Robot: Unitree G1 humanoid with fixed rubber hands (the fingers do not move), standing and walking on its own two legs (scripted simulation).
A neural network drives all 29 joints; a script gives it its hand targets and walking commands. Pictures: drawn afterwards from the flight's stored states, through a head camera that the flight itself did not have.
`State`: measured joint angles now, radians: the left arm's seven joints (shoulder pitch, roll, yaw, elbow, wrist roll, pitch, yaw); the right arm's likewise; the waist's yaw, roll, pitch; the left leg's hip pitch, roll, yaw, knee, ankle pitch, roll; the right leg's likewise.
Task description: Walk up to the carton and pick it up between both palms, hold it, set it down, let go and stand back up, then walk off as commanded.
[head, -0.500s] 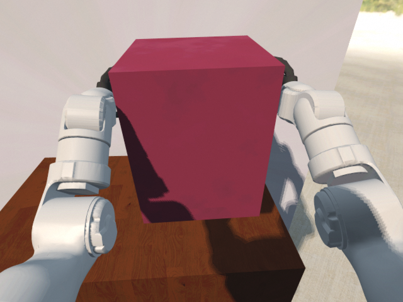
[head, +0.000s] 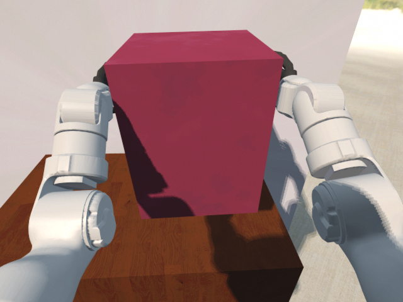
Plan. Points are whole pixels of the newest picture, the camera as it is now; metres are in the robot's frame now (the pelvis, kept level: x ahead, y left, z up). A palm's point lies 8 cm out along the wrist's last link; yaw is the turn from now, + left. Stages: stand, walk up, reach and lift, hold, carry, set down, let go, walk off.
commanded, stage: hold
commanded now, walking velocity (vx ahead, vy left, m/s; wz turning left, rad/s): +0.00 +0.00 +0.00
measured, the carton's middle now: (195, 122) +0.40 +0.01 +0.26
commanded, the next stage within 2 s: none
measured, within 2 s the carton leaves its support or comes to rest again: neither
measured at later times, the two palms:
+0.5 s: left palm (103, 98) +0.38 +0.17 +0.32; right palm (284, 89) +0.37 -0.15 +0.34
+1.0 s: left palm (103, 95) +0.38 +0.17 +0.32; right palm (285, 91) +0.37 -0.15 +0.34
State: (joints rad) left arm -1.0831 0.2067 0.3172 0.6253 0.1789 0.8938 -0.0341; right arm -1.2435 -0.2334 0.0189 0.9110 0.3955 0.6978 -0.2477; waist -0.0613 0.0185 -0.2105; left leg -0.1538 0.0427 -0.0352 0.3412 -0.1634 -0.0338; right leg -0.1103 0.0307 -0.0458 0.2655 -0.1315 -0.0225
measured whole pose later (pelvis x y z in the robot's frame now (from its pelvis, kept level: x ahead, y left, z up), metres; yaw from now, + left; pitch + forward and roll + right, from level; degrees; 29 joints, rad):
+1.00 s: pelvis +0.00 +0.00 +0.00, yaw +0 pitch -1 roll -1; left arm -1.06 0.21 0.31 0.58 0.17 0.89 -0.03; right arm -1.21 -0.25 0.06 0.84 0.42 0.72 -0.26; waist -0.06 0.04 -0.22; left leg -0.16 0.04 -0.03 0.35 -0.17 -0.03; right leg -0.11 0.03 -0.04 0.26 -0.13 -0.02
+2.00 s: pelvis +0.00 +0.00 +0.00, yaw +0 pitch -1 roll -1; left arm -1.06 0.20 0.31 0.60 0.15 0.87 -0.01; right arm -1.23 -0.25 0.05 0.88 0.43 0.70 -0.26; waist -0.06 0.04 -0.23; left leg -0.17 0.05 -0.04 0.35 -0.16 -0.04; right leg -0.12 0.04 -0.04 0.26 -0.12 -0.02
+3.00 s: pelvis +0.00 +0.00 +0.00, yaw -1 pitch -1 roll -1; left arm -1.06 0.19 0.33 0.62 0.16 0.87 -0.01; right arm -1.23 -0.25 0.06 0.91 0.42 0.71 -0.25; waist -0.06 0.03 -0.22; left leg -0.17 0.05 -0.03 0.35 -0.16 -0.04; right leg -0.12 0.04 -0.03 0.27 -0.13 -0.03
